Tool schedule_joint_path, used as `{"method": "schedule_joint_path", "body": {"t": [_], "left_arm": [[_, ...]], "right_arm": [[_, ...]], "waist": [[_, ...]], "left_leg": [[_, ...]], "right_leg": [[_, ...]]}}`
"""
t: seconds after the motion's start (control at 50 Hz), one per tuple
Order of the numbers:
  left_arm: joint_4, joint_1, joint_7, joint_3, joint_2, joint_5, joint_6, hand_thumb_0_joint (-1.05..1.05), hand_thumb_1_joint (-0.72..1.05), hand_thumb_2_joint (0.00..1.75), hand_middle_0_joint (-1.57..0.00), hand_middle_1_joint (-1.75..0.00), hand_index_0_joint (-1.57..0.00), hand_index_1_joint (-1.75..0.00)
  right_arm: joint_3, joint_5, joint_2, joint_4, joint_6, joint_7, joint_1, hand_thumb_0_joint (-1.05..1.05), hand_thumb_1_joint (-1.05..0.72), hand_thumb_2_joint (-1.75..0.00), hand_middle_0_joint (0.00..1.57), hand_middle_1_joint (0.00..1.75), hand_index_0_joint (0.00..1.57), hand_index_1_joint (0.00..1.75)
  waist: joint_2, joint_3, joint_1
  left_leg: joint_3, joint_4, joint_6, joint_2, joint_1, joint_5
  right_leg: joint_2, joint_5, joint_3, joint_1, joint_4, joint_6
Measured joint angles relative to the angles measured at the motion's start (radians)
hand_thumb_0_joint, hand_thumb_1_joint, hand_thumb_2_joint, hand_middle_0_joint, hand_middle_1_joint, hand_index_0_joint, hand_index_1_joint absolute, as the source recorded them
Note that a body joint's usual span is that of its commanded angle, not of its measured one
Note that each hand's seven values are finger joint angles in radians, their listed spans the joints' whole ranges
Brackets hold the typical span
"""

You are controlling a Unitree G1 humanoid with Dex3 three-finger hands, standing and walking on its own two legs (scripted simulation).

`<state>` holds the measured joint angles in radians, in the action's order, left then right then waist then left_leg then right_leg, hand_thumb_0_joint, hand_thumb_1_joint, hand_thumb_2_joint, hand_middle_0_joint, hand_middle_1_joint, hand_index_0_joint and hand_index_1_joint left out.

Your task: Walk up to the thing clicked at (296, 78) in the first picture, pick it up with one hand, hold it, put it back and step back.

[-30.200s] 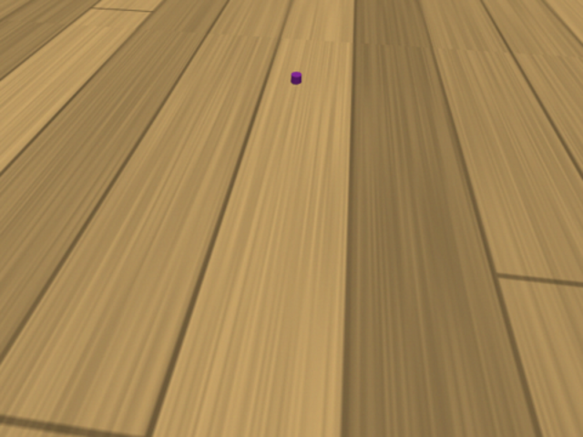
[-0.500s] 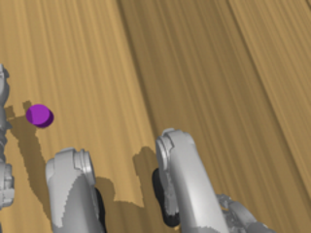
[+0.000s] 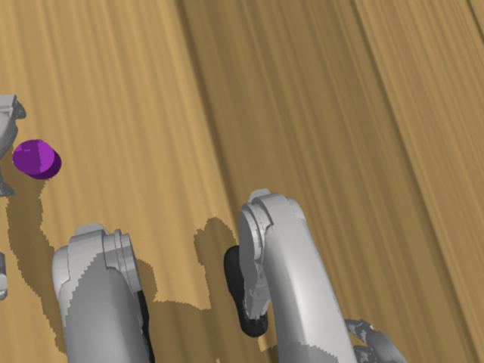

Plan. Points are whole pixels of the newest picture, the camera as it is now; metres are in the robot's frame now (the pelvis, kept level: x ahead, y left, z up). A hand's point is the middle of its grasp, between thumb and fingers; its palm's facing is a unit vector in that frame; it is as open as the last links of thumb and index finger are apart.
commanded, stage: home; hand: left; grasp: from above
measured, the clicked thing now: (38, 160) +0.48 +0.28 -0.30
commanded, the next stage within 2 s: none
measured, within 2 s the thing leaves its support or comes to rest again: neither
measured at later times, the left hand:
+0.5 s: hand out of the picture +0.39 +0.28 -0.02, palm faces -0.34 -0.49 -0.80, open 9.5 cm
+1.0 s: hand out of the picture +0.26 +0.23 +0.20, palm faces +0.08 -0.93 -0.35, open 7.4 cm
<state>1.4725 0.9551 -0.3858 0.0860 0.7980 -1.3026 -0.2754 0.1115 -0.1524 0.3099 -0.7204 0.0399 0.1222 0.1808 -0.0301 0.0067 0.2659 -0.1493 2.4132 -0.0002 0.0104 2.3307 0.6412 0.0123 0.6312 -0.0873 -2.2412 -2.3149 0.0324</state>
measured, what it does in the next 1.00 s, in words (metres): rises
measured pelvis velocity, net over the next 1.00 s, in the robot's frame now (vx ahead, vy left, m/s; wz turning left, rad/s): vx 0.04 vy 0.00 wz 0.13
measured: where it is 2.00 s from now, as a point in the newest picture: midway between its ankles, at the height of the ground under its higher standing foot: (196, 325)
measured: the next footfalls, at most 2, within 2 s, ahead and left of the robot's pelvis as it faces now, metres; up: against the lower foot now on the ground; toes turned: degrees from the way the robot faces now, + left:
none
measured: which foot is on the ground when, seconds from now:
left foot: down 0.00-1.00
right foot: down 0.00-1.00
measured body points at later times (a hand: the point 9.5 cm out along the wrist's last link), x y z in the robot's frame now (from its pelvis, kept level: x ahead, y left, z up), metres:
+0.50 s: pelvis +0.01 +0.00 +0.10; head +0.21 +0.03 +0.51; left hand +0.41 +0.30 +0.03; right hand +0.13 -0.26 -0.03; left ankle +0.08 +0.13 -0.29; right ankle +0.11 -0.13 -0.29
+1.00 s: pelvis +0.04 +0.00 +0.29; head +0.13 +0.03 +0.73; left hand +0.25 +0.28 +0.22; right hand +0.26 -0.20 +0.21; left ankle +0.08 +0.13 -0.29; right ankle +0.11 -0.13 -0.29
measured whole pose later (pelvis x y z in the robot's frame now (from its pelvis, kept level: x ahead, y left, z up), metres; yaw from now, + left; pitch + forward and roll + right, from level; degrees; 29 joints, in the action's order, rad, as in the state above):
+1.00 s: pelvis +0.04 +0.00 +0.29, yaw +7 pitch +22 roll -4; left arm 0.19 -0.14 -0.08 0.02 0.30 -0.07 0.32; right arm 0.05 0.04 0.20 -0.55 0.11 -0.08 0.14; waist 0.03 0.20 0.06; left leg -0.07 1.48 -0.01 0.03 1.28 0.58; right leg -0.01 0.57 -0.06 -1.22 -1.42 0.02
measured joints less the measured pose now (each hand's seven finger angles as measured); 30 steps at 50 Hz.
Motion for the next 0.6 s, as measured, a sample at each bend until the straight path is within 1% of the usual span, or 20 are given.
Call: {"method": "schedule_joint_path", "body": {"t": [0.06,0.12,0.18,0.22,0.26,0.28,0.32,0.38,0.44,0.48,0.54,0.6], "left_arm": [[-0.053,-0.030,-0.036,0.025,-0.002,-0.006,0.010,0.00,-0.49,0.99,-0.12,-1.00,-0.12,-1.00],[-0.095,-0.043,-0.061,0.032,-0.017,0.011,0.038,0.00,-0.46,0.98,-0.14,-0.97,-0.14,-0.97],[-0.117,-0.043,-0.063,0.028,-0.039,0.053,0.080,0.00,-0.38,0.97,-0.17,-0.91,-0.17,-0.90],[-0.129,-0.045,-0.045,0.021,-0.061,0.096,0.112,0.00,-0.32,0.96,-0.19,-0.85,-0.18,-0.85],[-0.159,-0.059,-0.014,0.019,-0.091,0.152,0.143,0.00,-0.24,0.95,-0.21,-0.79,-0.19,-0.79],[-0.181,-0.073,0.006,0.015,-0.109,0.188,0.160,0.00,-0.20,0.94,-0.21,-0.76,-0.20,-0.77],[-0.246,-0.116,0.055,0.005,-0.148,0.266,0.193,0.00,-0.10,0.93,-0.22,-0.70,-0.20,-0.71],[-0.380,-0.215,0.141,-0.011,-0.205,0.389,0.235,0.00,0.07,0.92,-0.22,-0.62,-0.21,-0.63],[-0.524,-0.329,0.227,-0.027,-0.252,0.514,0.269,0.00,0.24,0.93,-0.23,-0.56,-0.21,-0.57],[-0.632,-0.408,0.277,-0.033,-0.280,0.586,0.284,0.00,0.35,0.93,-0.23,-0.52,-0.22,-0.53],[-0.782,-0.521,0.321,-0.041,-0.316,0.682,0.297,0.00,0.51,0.92,-0.23,-0.45,-0.22,-0.46],[-0.896,-0.622,0.335,-0.044,-0.348,0.755,0.310,0.00,0.65,0.91,-0.22,-0.40,-0.22,-0.40]], "right_arm": [[-0.007,-0.006,-0.020,-0.011,0.008,0.007,0.015,0.00,-0.91,-0.90,0.20,0.29,0.20,0.30],[-0.020,-0.006,-0.041,-0.023,0.015,0.014,0.024,0.00,-0.91,-0.90,0.20,0.30,0.20,0.30],[-0.034,0.000,-0.054,-0.028,0.022,0.021,0.022,0.00,-0.90,-0.89,0.20,0.30,0.20,0.30],[-0.044,0.009,-0.060,-0.028,0.025,0.024,0.019,0.00,-0.90,-0.89,0.20,0.30,0.20,0.30],[-0.058,0.022,-0.062,-0.024,0.026,0.028,0.016,0.00,-0.90,-0.89,0.20,0.30,0.20,0.30],[-0.066,0.030,-0.062,-0.020,0.025,0.029,0.016,0.00,-0.90,-0.89,0.20,0.30,0.20,0.30],[-0.080,0.050,-0.059,-0.012,0.019,0.031,0.016,0.00,-0.90,-0.89,0.20,0.30,0.20,0.30],[-0.094,0.083,-0.049,0.008,-0.002,0.027,0.014,0.00,-0.90,-0.89,0.20,0.30,0.20,0.30],[-0.104,0.107,-0.039,0.031,-0.016,0.012,0.006,0.00,-0.90,-0.89,0.20,0.29,0.20,0.30],[-0.113,0.120,-0.033,0.050,-0.023,-0.003,-0.001,0.00,-0.90,-0.89,0.20,0.29,0.20,0.30],[-0.129,0.135,-0.027,0.072,-0.027,-0.027,-0.014,0.00,-0.91,-0.89,0.20,0.29,0.20,0.30],[-0.141,0.148,-0.023,0.092,-0.026,-0.054,-0.035,0.00,-0.91,-0.90,0.20,0.29,0.20,0.30]], "waist": [[0.000,0.003,0.002],[0.008,0.024,-0.004],[0.029,0.057,-0.015],[0.046,0.079,-0.029],[0.066,0.101,-0.046],[0.076,0.110,-0.056],[0.093,0.129,-0.078],[0.110,0.155,-0.111],[0.110,0.173,-0.139],[0.102,0.179,-0.157],[0.083,0.187,-0.181],[0.066,0.194,-0.198]], "left_leg": [[0.006,0.015,0.001,-0.003,0.017,0.004],[0.014,0.016,0.001,-0.003,0.026,0.011],[0.021,0.002,0.002,-0.001,0.024,0.021],[0.025,-0.017,0.003,0.002,0.011,0.029],[0.030,-0.044,0.004,0.005,-0.013,0.038],[0.033,-0.060,0.004,0.006,-0.029,0.042],[0.041,-0.099,0.005,0.009,-0.070,0.049],[0.052,-0.169,0.006,0.015,-0.147,0.057],[0.061,-0.245,0.005,0.021,-0.228,0.055],[0.064,-0.296,0.003,0.023,-0.281,0.047],[0.066,-0.368,0.000,0.023,-0.356,0.032],[0.067,-0.434,-0.003,0.019,-0.429,0.016]], "right_leg": [[-0.002,0.007,0.006,-0.017,-0.018,0.001],[-0.004,0.017,0.014,-0.029,-0.026,0.001],[-0.005,0.027,0.019,-0.031,-0.016,0.002],[-0.004,0.033,0.022,-0.022,0.002,0.005],[-0.004,0.040,0.026,-0.002,0.026,0.006],[-0.004,0.044,0.027,0.013,0.041,0.007],[-0.005,0.051,0.032,0.050,0.076,0.006],[-0.004,0.056,0.038,0.118,0.141,0.005],[-0.002,0.050,0.042,0.192,0.213,0.000],[-0.002,0.042,0.043,0.241,0.261,-0.003],[-0.005,0.029,0.041,0.316,0.329,-0.008],[-0.010,0.016,0.039,0.391,0.394,-0.011]]}}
